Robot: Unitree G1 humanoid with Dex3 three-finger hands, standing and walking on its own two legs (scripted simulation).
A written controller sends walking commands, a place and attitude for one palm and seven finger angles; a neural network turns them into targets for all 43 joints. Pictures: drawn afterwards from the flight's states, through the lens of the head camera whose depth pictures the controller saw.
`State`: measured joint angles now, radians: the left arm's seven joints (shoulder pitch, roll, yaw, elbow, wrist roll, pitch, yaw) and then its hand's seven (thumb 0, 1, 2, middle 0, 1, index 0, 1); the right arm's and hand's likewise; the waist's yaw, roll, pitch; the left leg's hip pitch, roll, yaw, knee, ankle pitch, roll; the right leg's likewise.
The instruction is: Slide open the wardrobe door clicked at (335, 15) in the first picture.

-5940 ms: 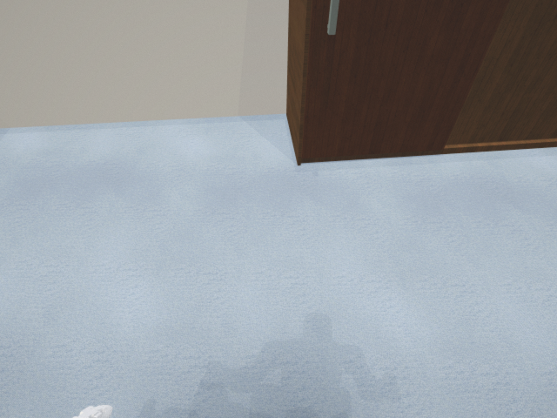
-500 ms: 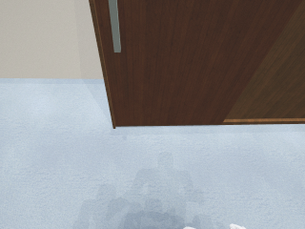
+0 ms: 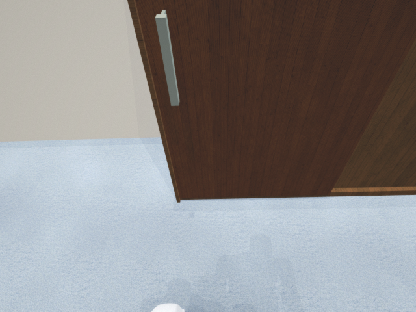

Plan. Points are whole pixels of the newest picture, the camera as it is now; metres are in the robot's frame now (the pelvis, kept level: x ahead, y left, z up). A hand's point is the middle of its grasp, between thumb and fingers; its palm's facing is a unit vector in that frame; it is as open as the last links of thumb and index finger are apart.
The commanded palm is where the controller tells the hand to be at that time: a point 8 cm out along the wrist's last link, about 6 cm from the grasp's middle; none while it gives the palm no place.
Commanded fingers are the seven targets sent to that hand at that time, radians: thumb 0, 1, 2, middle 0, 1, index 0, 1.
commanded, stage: take the last steps up to it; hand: left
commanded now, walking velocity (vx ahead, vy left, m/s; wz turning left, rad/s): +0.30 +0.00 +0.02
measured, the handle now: (170, 61) +0.80 +0.17 +0.10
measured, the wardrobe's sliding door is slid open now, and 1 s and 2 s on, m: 0.00 0.00 0.00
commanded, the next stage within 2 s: come to a stop and stand still in 0.80 s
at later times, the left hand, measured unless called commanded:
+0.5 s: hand (109, 307) +0.17 +0.26 -0.18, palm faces +0.05 -0.98 -0.18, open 7.4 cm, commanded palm none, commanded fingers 0.00 0.90 0.90 -0.20 -0.30 -0.20 -0.30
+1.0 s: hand (160, 221) +0.38 +0.17 -0.17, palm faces +0.01 -0.97 -0.23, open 7.0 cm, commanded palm none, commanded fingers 0.00 0.90 0.90 -0.20 -0.30 -0.20 -0.30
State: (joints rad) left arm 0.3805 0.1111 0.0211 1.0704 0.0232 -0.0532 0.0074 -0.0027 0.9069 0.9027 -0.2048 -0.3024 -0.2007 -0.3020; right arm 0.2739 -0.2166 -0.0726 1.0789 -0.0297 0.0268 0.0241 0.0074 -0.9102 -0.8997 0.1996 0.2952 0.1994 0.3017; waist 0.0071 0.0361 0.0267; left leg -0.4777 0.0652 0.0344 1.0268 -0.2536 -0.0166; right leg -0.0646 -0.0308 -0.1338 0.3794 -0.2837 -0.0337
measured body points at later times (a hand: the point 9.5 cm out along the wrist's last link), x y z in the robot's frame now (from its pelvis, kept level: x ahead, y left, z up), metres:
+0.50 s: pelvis +0.15 +0.07 +0.00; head +0.15 +0.08 +0.45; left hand +0.17 +0.31 -0.16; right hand +0.19 -0.16 -0.15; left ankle +0.16 +0.15 -0.75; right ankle +0.14 -0.06 -0.66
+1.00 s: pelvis +0.30 -0.01 -0.01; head +0.32 -0.02 +0.44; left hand +0.38 +0.23 -0.15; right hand +0.27 -0.23 -0.17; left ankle +0.29 +0.13 -0.69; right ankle +0.32 -0.10 -0.75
